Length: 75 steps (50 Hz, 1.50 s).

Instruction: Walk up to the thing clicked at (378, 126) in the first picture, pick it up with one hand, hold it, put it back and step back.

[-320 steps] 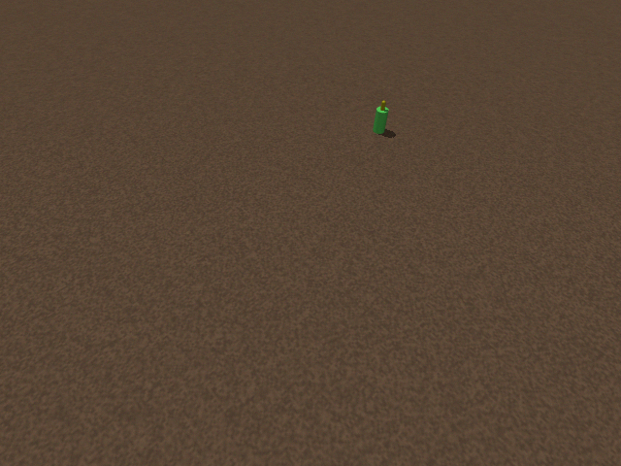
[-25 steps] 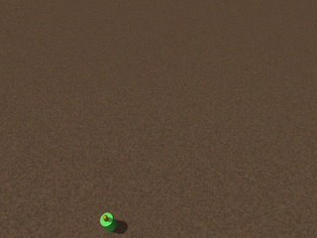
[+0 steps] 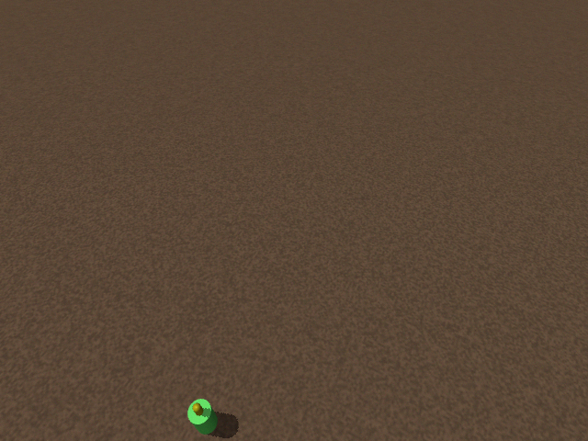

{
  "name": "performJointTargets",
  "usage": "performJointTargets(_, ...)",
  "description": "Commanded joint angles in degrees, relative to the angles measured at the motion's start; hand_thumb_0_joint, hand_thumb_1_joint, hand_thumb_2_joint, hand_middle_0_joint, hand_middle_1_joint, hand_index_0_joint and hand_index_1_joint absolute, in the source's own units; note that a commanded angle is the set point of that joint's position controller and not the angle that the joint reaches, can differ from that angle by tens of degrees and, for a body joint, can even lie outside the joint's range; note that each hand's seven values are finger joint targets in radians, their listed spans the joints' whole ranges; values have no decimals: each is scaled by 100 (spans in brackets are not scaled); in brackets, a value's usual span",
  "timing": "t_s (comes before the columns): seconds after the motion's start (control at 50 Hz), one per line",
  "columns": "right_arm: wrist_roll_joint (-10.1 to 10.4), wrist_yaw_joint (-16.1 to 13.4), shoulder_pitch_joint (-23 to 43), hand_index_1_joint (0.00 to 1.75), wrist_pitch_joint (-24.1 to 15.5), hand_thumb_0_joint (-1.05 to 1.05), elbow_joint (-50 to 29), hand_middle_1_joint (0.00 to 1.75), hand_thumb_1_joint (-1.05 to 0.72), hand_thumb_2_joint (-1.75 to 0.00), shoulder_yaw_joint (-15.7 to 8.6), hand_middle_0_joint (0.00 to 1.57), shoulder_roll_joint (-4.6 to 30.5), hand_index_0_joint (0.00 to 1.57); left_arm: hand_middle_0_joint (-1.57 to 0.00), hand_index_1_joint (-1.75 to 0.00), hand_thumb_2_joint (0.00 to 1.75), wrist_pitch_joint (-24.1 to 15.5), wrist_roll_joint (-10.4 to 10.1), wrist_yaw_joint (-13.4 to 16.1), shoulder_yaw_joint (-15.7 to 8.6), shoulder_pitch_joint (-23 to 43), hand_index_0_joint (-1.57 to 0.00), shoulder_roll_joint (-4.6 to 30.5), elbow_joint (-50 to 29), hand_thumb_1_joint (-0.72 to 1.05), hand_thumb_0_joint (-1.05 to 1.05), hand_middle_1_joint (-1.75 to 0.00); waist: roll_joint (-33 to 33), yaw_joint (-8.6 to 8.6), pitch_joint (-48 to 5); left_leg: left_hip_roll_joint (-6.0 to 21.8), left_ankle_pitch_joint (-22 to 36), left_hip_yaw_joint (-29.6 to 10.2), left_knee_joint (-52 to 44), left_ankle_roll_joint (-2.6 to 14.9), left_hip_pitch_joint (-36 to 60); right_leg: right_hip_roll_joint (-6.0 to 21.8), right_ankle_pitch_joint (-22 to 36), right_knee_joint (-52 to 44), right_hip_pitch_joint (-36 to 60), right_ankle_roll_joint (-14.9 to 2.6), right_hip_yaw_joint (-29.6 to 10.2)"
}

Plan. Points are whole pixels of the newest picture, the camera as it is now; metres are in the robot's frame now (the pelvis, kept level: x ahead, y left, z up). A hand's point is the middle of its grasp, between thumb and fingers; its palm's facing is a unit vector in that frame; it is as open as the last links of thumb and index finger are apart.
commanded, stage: stand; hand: left
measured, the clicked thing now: (201, 414) +0.31 +0.26 -0.69
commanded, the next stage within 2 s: none
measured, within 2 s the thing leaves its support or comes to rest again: neither
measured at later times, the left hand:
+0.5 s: hand out of the picture +0.08 +0.25 -0.15, palm faces -0.03 -0.94 -0.34, open 7.4 cm
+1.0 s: hand out of the picture +0.07 +0.24 -0.15, palm faces -0.02 -0.94 -0.35, open 7.4 cm
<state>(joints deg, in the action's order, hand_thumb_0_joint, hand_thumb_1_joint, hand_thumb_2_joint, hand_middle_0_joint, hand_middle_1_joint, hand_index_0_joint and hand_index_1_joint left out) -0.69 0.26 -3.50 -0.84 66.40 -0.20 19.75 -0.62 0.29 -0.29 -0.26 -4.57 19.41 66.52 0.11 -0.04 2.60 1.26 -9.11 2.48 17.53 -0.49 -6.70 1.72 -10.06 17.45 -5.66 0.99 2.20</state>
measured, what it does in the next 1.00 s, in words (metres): stands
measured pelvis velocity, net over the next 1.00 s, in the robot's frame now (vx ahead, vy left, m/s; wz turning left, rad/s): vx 0.00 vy -0.01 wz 0.00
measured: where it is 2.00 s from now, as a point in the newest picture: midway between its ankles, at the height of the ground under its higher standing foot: outside the picture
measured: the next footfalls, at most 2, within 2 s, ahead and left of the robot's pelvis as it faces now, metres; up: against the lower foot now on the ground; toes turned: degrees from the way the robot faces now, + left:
none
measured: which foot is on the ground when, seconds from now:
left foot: down 0.00-1.00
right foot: down 0.00-1.00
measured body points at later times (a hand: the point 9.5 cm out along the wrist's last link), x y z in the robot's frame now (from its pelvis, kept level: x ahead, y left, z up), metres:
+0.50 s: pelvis +0.00 -0.01 +0.00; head +0.01 -0.01 +0.45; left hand +0.08 +0.29 -0.13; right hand +0.07 -0.31 -0.14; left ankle +0.01 +0.12 -0.75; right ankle -0.01 -0.13 -0.75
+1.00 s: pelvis +0.00 -0.01 +0.00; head +0.00 -0.02 +0.45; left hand +0.08 +0.29 -0.13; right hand +0.07 -0.31 -0.14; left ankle +0.01 +0.12 -0.75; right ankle -0.01 -0.13 -0.75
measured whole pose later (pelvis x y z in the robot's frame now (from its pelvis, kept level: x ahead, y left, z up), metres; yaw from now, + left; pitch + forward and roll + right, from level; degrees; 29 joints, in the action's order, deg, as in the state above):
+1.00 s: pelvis +0.00 -0.01 +0.00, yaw +0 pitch -2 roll +0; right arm -0.8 0.4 -5.7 -0.7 66.0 0.0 20.1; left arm -0.6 0.3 -0.4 0.3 -6.2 20.0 64.7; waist 0.6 -0.3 2.4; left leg 2.4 -8.7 1.9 17.1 -1.6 -6.3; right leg 0.6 -10.1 17.6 -5.4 -0.2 2.7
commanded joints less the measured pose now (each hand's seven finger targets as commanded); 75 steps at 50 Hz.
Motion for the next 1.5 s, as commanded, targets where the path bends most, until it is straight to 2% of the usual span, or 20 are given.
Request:
performJointTargets(0.0, 8, -60, 241, 30, -97, 0, -345, 30, -90, -90, -227, 20, 1217, 20, -20, -30, 90, -136, 16, 82, -218, 286, -20, 1259, -379, 90, 0, -30, 51, -30, -649, 727, 1044, -533, -200, 88, 262, 688, 972, -235, 104, -125, -564)
performJointTargets(0.04, 13, -62, 257, 30, -114, 0, -355, 30, -90, -90, -234, 20, 1224, 20, -20, -30, 90, -142, 13, 84, -206, 253, -20, 1242, -401, 90, 0, -30, 123, -18, -800, 766, 1395, -543, -159, 89, 374, 702, 1270, -146, 197, -135, -528)
performJointTargets(0.06, 20, -59, 287, 30, -110, 0, -338, 30, -90, -90, -231, 20, 1200, 20, -20, -30, 90, -141, 11, 86, -206, 249, -20, 1257, -395, 90, 0, -30, 53, -3, -730, 770, 1393, -563, -189, 81, 364, 675, 1230, -145, 169, -131, -481)
performJointTargets(0.18, 21, -59, 246, 30, -79, 0, -329, 30, -90, -90, -221, 20, 1193, 20, -20, -30, 90, -125, 22, 84, -189, 264, -20, 1255, -426, 90, 0, -30, -43, -21, -490, 730, 827, -546, -259, 82, 242, 676, 761, -294, 2, -131, -523)
performJointTargets(0.22, 11, -51, 206, 30, -85, 0, -327, 30, -90, -90, -241, 20, 1238, 20, -20, -30, 90, -122, 21, 87, -188, 257, -20, 1250, -432, 90, 0, -30, -29, -22, -535, 760, 985, -557, -265, 87, 278, 674, 840, -260, 41, -151, -508)
performJointTargets(0.3, 18, -37, 224, 30, -78, 0, -330, 30, -90, -90, -232, 20, 1223, 20, -20, -30, 90, -120, 19, 80, -180, 227, -20, 1250, -446, 90, 0, -30, -86, -9, -332, 693, 502, -575, -322, 61, 82, 647, 417, -394, -67, -131, -530)
performJointTargets(0.36, 14, -31, 199, 30, -82, 0, -343, 30, -90, -90, -239, 20, 1220, 20, -20, -30, 90, -115, 26, 81, -187, 220, -20, 1275, -466, 90, 0, -30, -35, -25, -434, 728, 586, -595, -326, 63, 211, 637, 422, -320, -102, -159, -509)
performJointTargets(0.38, 12, -34, 181, 30, -82, 0, -331, 30, -90, -90, -235, 20, 1242, 20, -20, -30, 90, -121, 23, 76, -184, 241, -20, 1259, -473, 90, 0, -30, -45, -31, -396, 697, 457, -571, -305, 67, 169, 648, 381, -373, -118, -155, -556)
performJointTargets(0.48, -3, -37, 125, 30, -102, 0, -336, 30, -90, -90, -229, 20, 1219, 20, -20, -30, 90, -126, 4, 70, -188, 216, -20, 1272, -495, 90, 0, -30, 17, -30, -522, 735, 811, -571, -268, 68, 238, 652, 683, -279, -19, -179, -546)
performJointTargets(0.62, -3, -45, 46, 30, -82, 0, -315, 30, -90, -90, -220, 20, 1248, 20, -20, -30, 90, -112, 12, 65, -176, 182, -20, 1289, -506, 90, 0, -30, 17, -33, -450, 710, 498, -559, -267, 72, 145, 666, 494, -335, -49, -186, -612)
performJointTargets(0.68, 1, -47, 53, 30, -93, 0, -332, 30, -90, -90, -217, 20, 1236, 20, -20, -30, 90, -112, 20, 72, -184, 133, -20, 1304, -492, 90, 0, -30, 20, -26, -515, 750, 707, -574, -255, 85, 249, 667, 679, -263, -43, -200, -591)
performJointTargets(0.86, 5, -40, 28, 30, -73, 0, -354, 30, -90, -90, -204, 20, 1204, 20, -20, -30, 90, -129, 19, 78, -168, 103, -20, 1287, -487, 90, 0, -30, -150, -17, -322, 719, 594, -585, -257, 68, 190, 625, 512, -347, -163, -164, -545)
performJointTargets(1.0, 2, -44, 4, 30, -72, 0, -381, 30, -90, -90, -208, 20, 1231, 20, -20, -30, 90, -121, 21, 77, -185, 68, -20, 1311, -514, 90, 0, -30, -9, -5, -359, 726, 514, -567, -264, 72, 188, 639, 527, -331, -120, -196, -585)
performJointTargets(1.04, -5, -40, 9, 30, -82, 0, -409, 30, -90, -90, -208, 20, 1211, 20, -20, -30, 90, -122, 21, 75, -192, 99, -20, 1335, -532, 90, 0, -30, -15, -19, -452, 737, 669, -560, -266, 71, 245, 650, 665, -284, -49, -212, -581)
performJointTargets(1.16, 0, -50, -8, 30, -77, 0, -400, 30, -90, -90, -205, 20, 1240, 20, -20, -30, 90, -123, 12, 75, -198, 91, -20, 1342, -527, 90, 0, -30, -52, -14, -382, 736, 563, -560, -227, 84, 207, 657, 606, -344, -57, -205, -614)
performJointTargets(1.26, -6, -55, -55, 30, -79, 0, -413, 30, -90, -90, -203, 20, 1245, 20, -20, -30, 90, -123, 26, 79, -194, 98, -20, 1321, -554, 90, 0, -30, -11, -33, -515, 752, 758, -541, -205, 76, 260, 663, 862, -267, 20, -217, -597)
performJointTargets(1.48, 2, -57, -24, 30, -66, 0, -434, 30, -90, -90, -200, 20, 1250, 20, -20, -30, 90, -128, 27, 83, -189, 13, -20, 1323, -536, 90, 0, -30, -86, -2, -395, 748, 766, -531, -215, 75, 298, 623, 857, -288, -61, -190, -549)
